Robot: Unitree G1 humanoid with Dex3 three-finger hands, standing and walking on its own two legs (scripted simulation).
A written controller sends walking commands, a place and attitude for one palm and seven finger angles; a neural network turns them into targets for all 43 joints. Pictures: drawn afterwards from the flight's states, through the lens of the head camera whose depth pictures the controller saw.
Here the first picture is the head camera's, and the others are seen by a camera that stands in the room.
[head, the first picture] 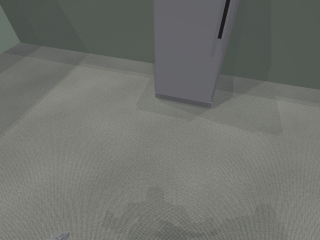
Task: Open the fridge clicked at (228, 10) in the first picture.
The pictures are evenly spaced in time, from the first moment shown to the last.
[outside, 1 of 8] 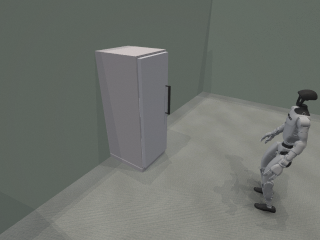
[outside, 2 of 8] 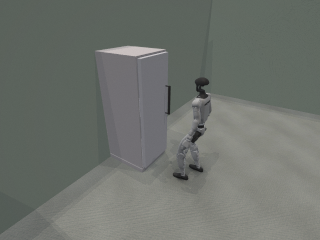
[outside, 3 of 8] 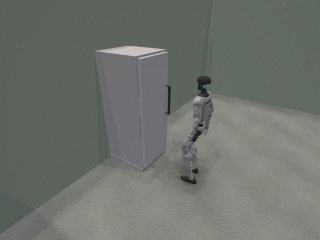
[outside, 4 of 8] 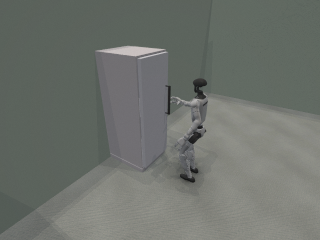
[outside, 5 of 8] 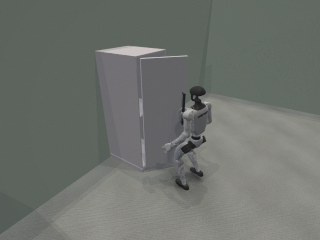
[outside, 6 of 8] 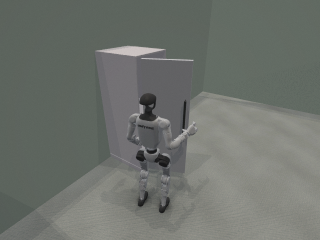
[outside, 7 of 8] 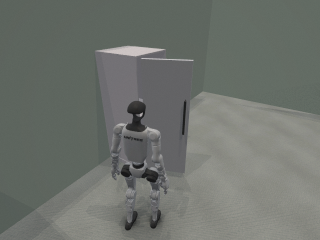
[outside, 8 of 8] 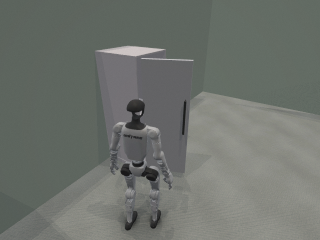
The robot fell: no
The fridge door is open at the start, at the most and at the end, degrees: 0 73 67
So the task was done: yes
